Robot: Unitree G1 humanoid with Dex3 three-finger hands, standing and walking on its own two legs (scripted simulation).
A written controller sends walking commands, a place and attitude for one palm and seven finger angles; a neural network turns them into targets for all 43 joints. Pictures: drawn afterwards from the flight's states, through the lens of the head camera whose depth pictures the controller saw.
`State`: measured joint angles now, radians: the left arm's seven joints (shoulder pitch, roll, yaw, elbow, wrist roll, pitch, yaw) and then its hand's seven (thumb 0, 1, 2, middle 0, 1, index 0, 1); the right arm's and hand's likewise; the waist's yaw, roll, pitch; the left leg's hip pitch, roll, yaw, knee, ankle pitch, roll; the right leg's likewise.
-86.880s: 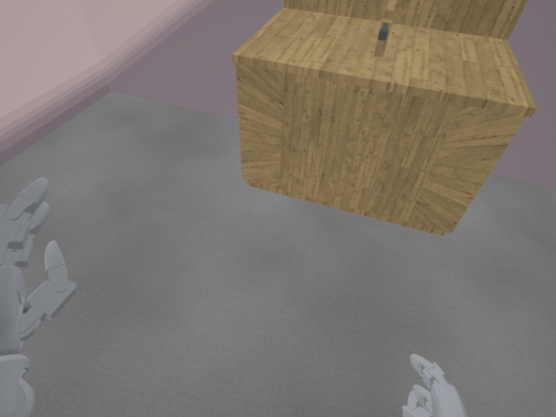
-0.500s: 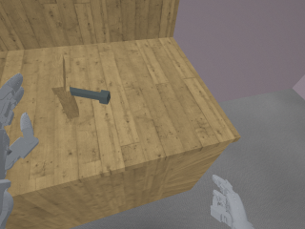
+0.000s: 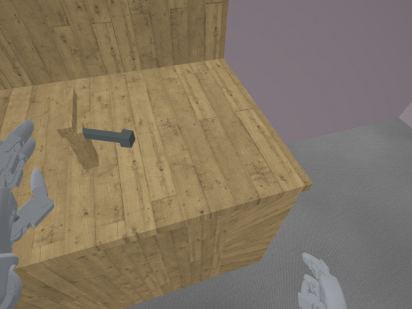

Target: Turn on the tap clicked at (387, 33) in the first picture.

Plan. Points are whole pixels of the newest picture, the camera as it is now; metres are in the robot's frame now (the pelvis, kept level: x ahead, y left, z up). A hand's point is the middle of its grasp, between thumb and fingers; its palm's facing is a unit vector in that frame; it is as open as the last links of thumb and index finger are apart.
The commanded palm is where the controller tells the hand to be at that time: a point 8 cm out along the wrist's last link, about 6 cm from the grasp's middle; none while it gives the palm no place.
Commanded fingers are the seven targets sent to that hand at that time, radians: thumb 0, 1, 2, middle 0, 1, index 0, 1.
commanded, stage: look again from close up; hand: left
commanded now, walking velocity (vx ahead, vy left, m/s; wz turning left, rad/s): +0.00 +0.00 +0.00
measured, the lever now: (127, 138) +0.44 +0.22 +0.07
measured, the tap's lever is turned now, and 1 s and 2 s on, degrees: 64 64 64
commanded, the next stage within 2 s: come to a stop and stand still in 0.10 s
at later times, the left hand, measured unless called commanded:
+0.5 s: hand (14, 175) +0.24 +0.29 +0.19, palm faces +0.49 -0.77 -0.41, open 7.4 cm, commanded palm +0.15 +0.28 +0.17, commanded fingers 0.00 0.90 0.90 -0.20 -0.30 -0.20 -0.30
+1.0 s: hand (34, 187) +0.24 +0.27 +0.17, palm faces +0.36 -0.86 -0.35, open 7.4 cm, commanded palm +0.18 +0.31 +0.17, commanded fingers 0.00 0.90 0.90 -0.20 -0.30 -0.20 -0.30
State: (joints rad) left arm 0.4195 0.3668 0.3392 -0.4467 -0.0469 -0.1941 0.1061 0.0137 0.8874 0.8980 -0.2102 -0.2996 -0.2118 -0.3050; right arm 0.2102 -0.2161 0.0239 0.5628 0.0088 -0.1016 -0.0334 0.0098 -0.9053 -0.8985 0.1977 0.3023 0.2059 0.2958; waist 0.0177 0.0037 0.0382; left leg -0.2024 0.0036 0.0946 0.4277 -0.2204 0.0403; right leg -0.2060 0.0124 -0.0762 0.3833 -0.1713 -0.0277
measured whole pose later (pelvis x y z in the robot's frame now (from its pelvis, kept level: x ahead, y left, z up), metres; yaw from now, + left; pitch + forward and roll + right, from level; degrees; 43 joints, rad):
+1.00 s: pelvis +0.01 +0.03 +0.00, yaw -1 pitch +0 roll -1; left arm 0.38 0.37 0.36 -0.51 -0.03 -0.25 0.09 0.01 0.89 0.90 -0.21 -0.30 -0.21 -0.30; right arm 0.18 -0.19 0.03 0.55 0.00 -0.15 0.00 0.01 -0.90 -0.90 0.20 0.30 0.21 0.30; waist 0.02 -0.04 0.06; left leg -0.21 -0.03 0.12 0.46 -0.27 0.08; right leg -0.21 -0.02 -0.05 0.42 -0.20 0.02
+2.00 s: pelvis -0.01 -0.02 -0.02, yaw +4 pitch -1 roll +1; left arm 0.36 0.36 0.34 -0.38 -0.14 -0.02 0.04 0.02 0.89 0.90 -0.21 -0.30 -0.21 -0.30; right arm 0.13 -0.25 0.03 0.63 0.00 -0.16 -0.02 0.01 -0.91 -0.90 0.20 0.30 0.21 0.30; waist 0.07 0.00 0.01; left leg -0.31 -0.02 0.04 0.58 -0.27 0.02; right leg -0.33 0.01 -0.08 0.62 -0.29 -0.06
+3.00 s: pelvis +0.00 -0.04 -0.02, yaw +6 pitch -1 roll +0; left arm 0.46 0.27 0.27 -0.45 -0.24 0.08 0.10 0.01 0.89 0.90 -0.20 -0.30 -0.21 -0.30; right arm 0.18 -0.24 0.06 0.65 0.05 -0.25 -0.10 0.01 -0.90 -0.90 0.20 0.30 0.21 0.30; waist 0.08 0.07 -0.06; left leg -0.34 -0.01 -0.04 0.66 -0.31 -0.01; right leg -0.32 0.03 -0.13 0.64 -0.32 -0.08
